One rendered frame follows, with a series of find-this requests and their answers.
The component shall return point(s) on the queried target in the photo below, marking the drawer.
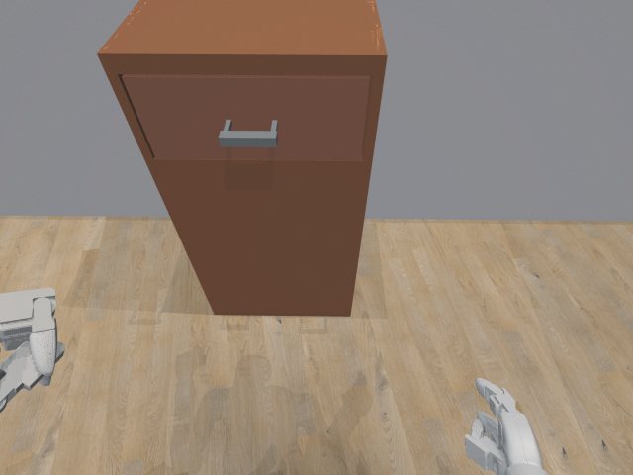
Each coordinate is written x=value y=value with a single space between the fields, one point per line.
x=319 y=117

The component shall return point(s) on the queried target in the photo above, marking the cabinet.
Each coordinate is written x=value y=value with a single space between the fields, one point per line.
x=265 y=236

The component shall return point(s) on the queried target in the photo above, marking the handle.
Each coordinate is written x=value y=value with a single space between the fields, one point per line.
x=230 y=138

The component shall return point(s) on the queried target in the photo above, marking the right robot hand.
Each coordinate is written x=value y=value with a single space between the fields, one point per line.
x=511 y=439

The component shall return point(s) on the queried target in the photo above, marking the left robot hand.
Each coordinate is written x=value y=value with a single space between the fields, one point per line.
x=27 y=325

